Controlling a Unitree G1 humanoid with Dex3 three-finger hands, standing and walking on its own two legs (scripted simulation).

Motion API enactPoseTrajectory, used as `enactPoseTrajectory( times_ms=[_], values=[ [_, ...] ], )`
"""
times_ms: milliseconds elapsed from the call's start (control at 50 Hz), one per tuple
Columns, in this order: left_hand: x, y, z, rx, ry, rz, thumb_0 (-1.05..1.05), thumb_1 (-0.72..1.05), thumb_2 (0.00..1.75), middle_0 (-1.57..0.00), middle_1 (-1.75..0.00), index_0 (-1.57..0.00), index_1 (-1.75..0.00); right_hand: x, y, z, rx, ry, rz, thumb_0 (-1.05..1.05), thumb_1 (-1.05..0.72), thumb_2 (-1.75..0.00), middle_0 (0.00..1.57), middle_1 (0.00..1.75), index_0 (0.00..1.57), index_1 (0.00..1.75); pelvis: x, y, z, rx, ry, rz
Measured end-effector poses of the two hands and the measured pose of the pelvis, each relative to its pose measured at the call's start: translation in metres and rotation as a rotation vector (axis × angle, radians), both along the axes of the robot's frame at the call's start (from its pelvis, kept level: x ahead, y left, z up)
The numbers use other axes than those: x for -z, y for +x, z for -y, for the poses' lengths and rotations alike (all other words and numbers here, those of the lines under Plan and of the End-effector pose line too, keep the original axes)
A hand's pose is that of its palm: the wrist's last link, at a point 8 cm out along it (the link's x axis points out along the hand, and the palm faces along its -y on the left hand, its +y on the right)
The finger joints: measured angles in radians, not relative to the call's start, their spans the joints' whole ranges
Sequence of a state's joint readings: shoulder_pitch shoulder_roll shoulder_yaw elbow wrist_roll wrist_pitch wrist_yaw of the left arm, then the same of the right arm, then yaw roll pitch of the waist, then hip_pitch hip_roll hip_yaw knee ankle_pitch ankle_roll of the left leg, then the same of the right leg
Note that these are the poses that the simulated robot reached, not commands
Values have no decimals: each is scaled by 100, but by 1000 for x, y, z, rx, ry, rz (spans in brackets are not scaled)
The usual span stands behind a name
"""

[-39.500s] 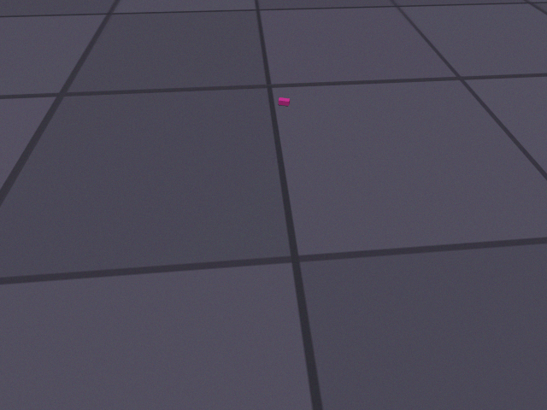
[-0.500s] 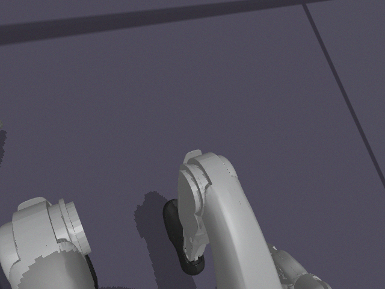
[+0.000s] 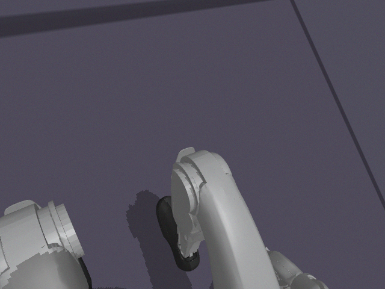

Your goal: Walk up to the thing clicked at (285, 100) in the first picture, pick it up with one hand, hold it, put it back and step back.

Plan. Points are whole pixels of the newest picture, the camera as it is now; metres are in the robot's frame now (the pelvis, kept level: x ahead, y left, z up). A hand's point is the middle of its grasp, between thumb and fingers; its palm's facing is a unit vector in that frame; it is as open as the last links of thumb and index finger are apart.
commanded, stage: rest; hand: left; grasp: from above
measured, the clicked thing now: out of the picture +0.45 +0.30 -0.28
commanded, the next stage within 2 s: open in 0.22 s
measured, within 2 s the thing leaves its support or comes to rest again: neither
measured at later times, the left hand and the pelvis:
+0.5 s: hand out of the picture +0.43 +0.29 -0.24, palm faces -0.47 -0.06 -0.88, open 7.3 cm; pelvis +0.00 +0.00 +0.00, yaw +0 degrees
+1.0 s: hand out of the picture +0.43 +0.28 -0.24, palm faces -0.45 -0.03 -0.89, open 11.9 cm; pelvis +0.00 +0.00 +0.00, yaw -1 degrees
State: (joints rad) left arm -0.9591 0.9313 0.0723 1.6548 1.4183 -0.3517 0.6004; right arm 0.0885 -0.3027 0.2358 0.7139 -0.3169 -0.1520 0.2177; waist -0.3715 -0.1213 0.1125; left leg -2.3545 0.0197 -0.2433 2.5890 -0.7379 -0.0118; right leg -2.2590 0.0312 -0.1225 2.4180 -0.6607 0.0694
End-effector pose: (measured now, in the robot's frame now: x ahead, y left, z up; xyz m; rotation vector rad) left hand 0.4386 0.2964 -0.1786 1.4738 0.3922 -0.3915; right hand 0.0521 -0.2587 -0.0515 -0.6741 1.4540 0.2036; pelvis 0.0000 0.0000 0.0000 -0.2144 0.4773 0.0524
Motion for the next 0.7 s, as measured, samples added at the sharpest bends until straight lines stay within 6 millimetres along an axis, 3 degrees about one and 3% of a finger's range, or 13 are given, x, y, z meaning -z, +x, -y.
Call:
enactPoseTrajectory(
  times_ms=[180, 400, 700],
  values=[
    [1, -4, 10, 41, 22, 17, -1, 53, 0, -106, 0, -107, 0, -2, 6, -1, -35, 13, 15, 0, -91, -90, 20, 30, 20, 30, -2, -1, -2, 5, -6, -1],
    [2, -1, 7, -20, 24, 22, -1, 52, 2, -104, -2, -106, -1, -5, 23, -2, -80, 44, 66, 0, -91, -90, 20, 30, 20, 30, -3, -1, -2, 4, -6, 0],
    [4, -1, -3, -30, 10, -13, 0, 19, 42, -76, -34, -70, -32, -4, 16, -1, -66, 32, 26, 0, -91, -90, 20, 30, 20, 30, -3, -1, 0, 3, -5, 6]
  ],
)
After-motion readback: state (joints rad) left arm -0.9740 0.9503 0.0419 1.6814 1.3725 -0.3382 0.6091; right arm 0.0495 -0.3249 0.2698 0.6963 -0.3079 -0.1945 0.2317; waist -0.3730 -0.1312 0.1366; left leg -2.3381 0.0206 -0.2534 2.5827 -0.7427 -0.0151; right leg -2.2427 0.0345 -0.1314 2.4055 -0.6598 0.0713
